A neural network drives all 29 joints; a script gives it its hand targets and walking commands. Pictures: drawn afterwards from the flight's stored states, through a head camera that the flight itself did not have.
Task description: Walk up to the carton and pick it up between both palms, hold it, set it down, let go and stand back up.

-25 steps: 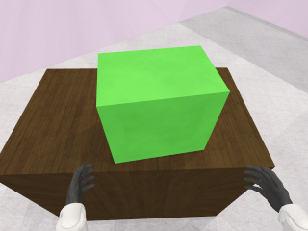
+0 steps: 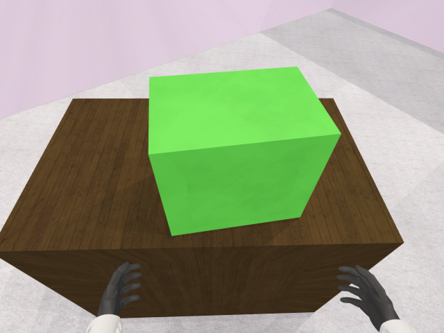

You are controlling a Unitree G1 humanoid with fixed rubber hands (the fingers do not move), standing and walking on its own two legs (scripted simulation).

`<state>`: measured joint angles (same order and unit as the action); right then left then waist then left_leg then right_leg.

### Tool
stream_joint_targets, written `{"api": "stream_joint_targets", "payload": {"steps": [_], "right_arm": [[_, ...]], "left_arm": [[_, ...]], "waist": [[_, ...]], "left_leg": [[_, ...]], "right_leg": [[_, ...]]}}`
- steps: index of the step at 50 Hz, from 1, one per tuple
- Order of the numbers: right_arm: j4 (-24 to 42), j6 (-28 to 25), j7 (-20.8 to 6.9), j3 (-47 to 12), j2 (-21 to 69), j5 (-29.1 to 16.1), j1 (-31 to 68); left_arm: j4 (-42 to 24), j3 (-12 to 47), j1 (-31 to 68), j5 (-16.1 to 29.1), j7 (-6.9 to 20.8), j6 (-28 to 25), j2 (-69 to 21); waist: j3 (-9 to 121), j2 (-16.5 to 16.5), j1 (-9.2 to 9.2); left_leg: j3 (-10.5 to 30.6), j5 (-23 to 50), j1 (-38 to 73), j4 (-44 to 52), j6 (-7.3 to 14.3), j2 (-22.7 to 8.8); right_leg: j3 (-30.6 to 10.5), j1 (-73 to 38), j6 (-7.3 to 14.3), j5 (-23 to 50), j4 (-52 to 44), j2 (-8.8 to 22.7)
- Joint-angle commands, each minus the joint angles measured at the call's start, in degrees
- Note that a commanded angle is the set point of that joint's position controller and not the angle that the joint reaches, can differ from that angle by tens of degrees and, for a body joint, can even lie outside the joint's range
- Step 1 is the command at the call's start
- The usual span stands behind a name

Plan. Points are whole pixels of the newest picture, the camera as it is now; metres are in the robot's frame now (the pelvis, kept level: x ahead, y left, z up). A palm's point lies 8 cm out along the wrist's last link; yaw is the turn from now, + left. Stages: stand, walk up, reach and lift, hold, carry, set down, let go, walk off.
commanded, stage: set down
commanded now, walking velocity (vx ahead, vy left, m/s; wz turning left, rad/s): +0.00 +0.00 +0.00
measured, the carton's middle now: (232, 154) +0.44 +0.02 +0.05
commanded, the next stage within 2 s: let go in 0.14 s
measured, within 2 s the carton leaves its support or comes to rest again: neither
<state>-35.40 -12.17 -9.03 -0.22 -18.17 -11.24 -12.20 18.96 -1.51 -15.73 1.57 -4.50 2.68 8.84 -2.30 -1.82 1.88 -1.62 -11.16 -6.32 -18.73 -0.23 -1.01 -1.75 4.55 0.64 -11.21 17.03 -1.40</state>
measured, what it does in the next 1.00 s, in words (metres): stands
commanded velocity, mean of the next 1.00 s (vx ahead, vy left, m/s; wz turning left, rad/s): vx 0.00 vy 0.00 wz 0.00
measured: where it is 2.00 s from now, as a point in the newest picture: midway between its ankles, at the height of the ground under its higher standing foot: outside the picture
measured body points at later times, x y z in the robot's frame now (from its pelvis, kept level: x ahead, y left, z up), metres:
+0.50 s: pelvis -0.01 +0.00 +0.00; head +0.01 +0.02 +0.45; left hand +0.16 +0.23 -0.09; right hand +0.16 -0.22 -0.09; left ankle -0.01 +0.12 -0.75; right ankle -0.02 -0.11 -0.75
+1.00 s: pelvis -0.02 +0.01 -0.01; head -0.03 +0.02 +0.44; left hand +0.06 +0.27 -0.13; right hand +0.06 -0.27 -0.11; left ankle -0.01 +0.12 -0.75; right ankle -0.02 -0.11 -0.75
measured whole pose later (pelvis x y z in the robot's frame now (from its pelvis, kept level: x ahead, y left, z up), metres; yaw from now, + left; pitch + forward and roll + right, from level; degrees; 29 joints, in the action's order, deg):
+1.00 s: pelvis -0.02 +0.01 -0.01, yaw +1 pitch -2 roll -1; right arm -43.5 -2.8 0.6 2.5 -15.9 0.5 -19.5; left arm 45.3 -2.5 -16.8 -1.3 0.3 -1.4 14.8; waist -0.7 -0.8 -0.2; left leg -0.5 -13.4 -10.5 -26.3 0.5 -0.8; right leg 0.0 7.4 -0.2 -12.9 22.7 -0.9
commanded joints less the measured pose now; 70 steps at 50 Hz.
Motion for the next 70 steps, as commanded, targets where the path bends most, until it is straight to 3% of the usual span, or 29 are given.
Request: {"api": "stream_joint_targets", "payload": {"steps": [1, 4, 15, 21, 33, 34, 35, 36, 41, 47, 58, 70], "right_arm": [[6.66, -1.95, 1.44, 3.36, -7.05, 1.76, 3.18], [3.4, -1.65, 2.3, 3.24, -5.44, 3.68, 3.0], [1.55, -0.88, 5.88, 3.53, -0.6, 8.98, 4.68], [-0.75, -1.21, 7.7, 3.29, 1.25, 10.65, 5.0], [-1.19, -1.32, 8.24, 3.45, 1.84, 11.99, 6.18], [-3.75, 3.75, 9.66, 5.3, -3.91, 11.83, -0.86], [-2.94, 5.67, 9.86, 5.19, -4.02, 11.84, -1.82], [-2.37, 6.46, 9.83, 5.19, -3.71, 11.79, -1.5], [-2.38, 8.02, 9.75, 4.88, -2.69, 11.73, -2.81], [-2.86, 8.03, 9.9, 4.48, -4.2, 11.64, -6.12], [-4.99, 8.76, 9.94, 3.52, -5.24, 11.64, -11.41], [-6.75, 9.27, 10.06, 3.06, -5.41, 11.66, -13.76]], "left_arm": [[-6.51, -1.23, 3.71, 0.11, 0.45, -1.81, 5.08], [-2.79, -0.77, 4.15, -0.27, 1.0, -1.36, 5.23], [1.09, -0.37, 7.06, -0.42, 2.77, 1.09, 7.55], [3.29, -0.35, 8.31, -0.58, 3.78, 1.68, 8.56], [5.14, -0.08, 9.86, -0.94, 4.01, 2.34, 8.19], [12.68, -2.7, 1.5, -3.49, 3.42, -2.12, 11.52], [13.68, -3.18, 0.1, -3.5, 3.61, -3.5, 13.08], [14.02, -3.25, 1.61, -3.23, 3.9, -4.33, 12.38], [17.15, -3.1, 3.09, -2.92, 4.45, -5.2, 11.12], [20.64, -2.55, 1.5, -2.87, 4.64, -5.7, 12.01], [25.39, -1.21, -2.35, -2.52, 4.36, -4.96, 13.16], [28.4, -0.36, -6.12, -2.55, 4.17, -4.67, 12.73]], "waist": [[5.25, -0.2, 0.13], [4.22, 0.48, -0.35], [3.52, 1.14, -0.49], [4.38, 1.74, -1.0], [3.84, 1.23, -1.01], [9.24, 2.99, -0.59], [10.7, -0.03, -0.96], [10.5, -0.35, -1.48], [1.71, 0.98, -2.15], [3.35, 2.54, -2.19], [-1.31, 1.89, -2.15], [-3.7, 2.44, -1.73]], "left_leg": [[-0.82, 11.63, 6.91, 0.0, -0.96, 1.31], [-1.11, 10.94, 7.03, -0.01, -1.18, 1.32], [-1.98, 11.28, 7.5, -0.64, -1.38, 1.03], [-2.46, 13.42, 8.67, -1.54, -1.7, 1.15], [-2.86, 12.36, 8.03, -1.69, -1.71, 0.92], [3.85, 19.99, 0.26, -7.05, 0.7, -4.64], [4.85, 19.17, 1.98, -6.82, 1.54, -5.8], [5.31, 18.37, 1.78, -6.71, 1.88, -6.08], [5.76, 9.35, -3.12, -4.91, 1.02, -5.39], [6.77, 8.98, -3.52, -4.12, 1.42, -5.44], [7.48, -2.83, -8.71, -1.27, 1.48, -4.6], [9.17, -13.6, -13.46, 1.92, 1.61, -4.72]], "right_leg": [[1.15, 4.69, 1.03, 10.64, -2.67, 0.25], [1.38, 5.1, 1.16, 9.01, -2.72, 0.21], [2.26, 5.02, 0.75, 6.44, -2.08, -0.08], [2.42, 4.43, 0.39, 8.76, -1.23, -0.13], [2.65, 5.13, 0.5, 6.96, -0.82, -0.16], [-2.39, 2.13, 0.01, 13.74, 4.45, 5.08], [-3.91, 0.13, -0.26, 16.03, 4.85, 6.8], [-4.13, 0.87, -0.35, 16.27, 5.25, 6.96], [-4.47, 5.87, -0.41, 9.01, 2.06, 6.62], [-4.15, 3.77, -0.28, 7.34, 2.32, 6.59], [-4.04, 6.21, -0.79, -2.7, 1.8, 5.96], [-3.61, 7.78, -1.08, -7.35, 3.38, 5.16]]}}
